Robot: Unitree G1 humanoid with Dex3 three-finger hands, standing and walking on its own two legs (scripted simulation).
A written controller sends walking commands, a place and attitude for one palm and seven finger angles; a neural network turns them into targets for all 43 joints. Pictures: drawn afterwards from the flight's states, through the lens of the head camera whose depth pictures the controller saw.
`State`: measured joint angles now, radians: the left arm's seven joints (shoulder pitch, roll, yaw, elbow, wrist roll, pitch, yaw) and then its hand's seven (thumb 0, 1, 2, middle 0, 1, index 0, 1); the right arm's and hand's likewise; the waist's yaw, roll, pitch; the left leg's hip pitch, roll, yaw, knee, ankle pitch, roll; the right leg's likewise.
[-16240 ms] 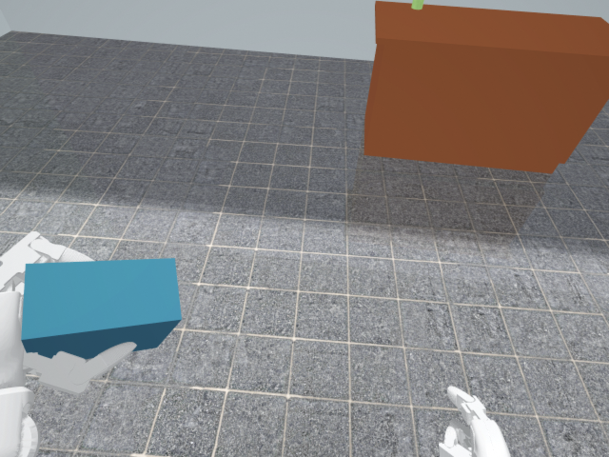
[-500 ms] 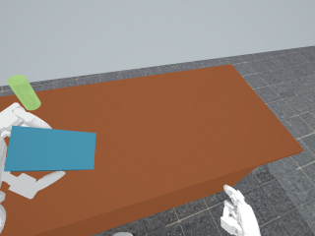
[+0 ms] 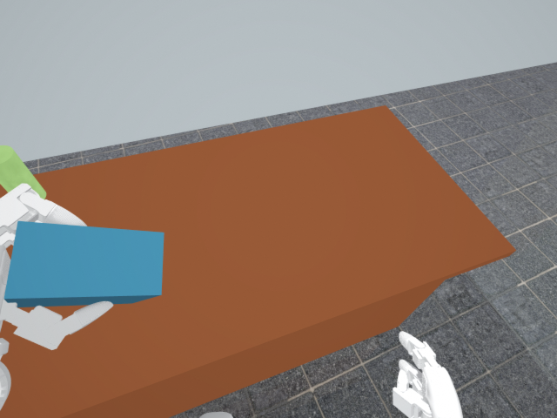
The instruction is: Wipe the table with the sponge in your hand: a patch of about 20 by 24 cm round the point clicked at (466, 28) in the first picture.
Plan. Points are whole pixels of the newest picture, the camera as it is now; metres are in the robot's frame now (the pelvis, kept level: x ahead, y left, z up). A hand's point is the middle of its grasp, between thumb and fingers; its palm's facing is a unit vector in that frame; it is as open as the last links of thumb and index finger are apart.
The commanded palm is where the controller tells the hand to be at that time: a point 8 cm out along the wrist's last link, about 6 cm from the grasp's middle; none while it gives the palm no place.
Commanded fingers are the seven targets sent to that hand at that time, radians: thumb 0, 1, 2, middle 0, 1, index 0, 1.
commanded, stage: come to a stop and stand still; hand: left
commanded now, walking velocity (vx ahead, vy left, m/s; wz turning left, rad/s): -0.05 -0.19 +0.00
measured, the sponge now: (107, 271) +0.24 +0.21 +0.14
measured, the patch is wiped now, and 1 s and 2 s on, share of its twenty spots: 0.00 0.00 0.00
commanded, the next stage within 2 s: look again from close up in 1.02 s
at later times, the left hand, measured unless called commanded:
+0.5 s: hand (51, 265) +0.23 +0.26 +0.16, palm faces +0.33 -0.83 -0.45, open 10.5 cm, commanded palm +0.17 +0.29 +0.18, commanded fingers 0.00 0.10 1.30 -1.20 -1.60 -1.20 -1.60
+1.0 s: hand (13, 269) +0.22 +0.29 +0.16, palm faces +0.36 -0.82 -0.45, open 10.5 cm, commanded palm +0.16 +0.32 +0.18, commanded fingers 0.00 0.10 1.30 -1.20 -1.60 -1.20 -1.60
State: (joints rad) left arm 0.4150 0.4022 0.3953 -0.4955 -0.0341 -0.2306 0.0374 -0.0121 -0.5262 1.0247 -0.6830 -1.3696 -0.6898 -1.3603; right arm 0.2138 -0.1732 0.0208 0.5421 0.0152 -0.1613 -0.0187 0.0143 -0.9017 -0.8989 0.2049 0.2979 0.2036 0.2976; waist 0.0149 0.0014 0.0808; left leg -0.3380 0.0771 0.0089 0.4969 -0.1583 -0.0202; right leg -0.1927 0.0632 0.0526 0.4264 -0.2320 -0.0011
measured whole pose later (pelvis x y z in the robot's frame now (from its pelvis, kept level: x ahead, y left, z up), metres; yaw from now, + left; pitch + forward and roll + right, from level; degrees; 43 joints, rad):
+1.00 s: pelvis +0.01 +0.04 +0.00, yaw +1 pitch +0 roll -2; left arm 0.44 0.40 0.38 -0.48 -0.02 -0.19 0.07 -0.01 -0.52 1.03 -0.68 -1.37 -0.69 -1.36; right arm 0.21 -0.17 0.04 0.58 0.02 -0.15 -0.04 0.01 -0.90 -0.90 0.21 0.30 0.20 0.30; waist 0.02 -0.01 0.07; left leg -0.31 0.01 0.03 0.45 -0.15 0.04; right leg -0.15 -0.01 0.06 0.38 -0.23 0.05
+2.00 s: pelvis -0.02 -0.01 -0.02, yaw +5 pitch -1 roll -2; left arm 0.21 0.55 0.38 -0.35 0.17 -0.06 0.02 -0.01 -0.53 1.03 -0.69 -1.35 -0.70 -1.34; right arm 0.15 -0.22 0.02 0.61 -0.01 -0.08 -0.03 0.01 -0.90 -0.90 0.21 0.30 0.20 0.30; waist 0.08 0.05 0.03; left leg -0.48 0.03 -0.06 0.70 -0.22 -0.02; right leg -0.34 0.01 -0.08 0.71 -0.37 -0.02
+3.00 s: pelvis +0.01 +0.02 -0.01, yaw +1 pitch -1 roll -1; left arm 0.30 0.55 0.02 -0.33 0.71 0.32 -0.02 -0.01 -0.53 1.03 -0.70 -1.33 -0.71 -1.32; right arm 0.09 -0.26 0.02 0.59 0.05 0.06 -0.09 0.01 -0.90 -0.90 0.20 0.30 0.16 0.28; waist 0.09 0.09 0.01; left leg -0.35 0.00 0.00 0.58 -0.22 0.02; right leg -0.22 -0.02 0.00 0.55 -0.33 0.02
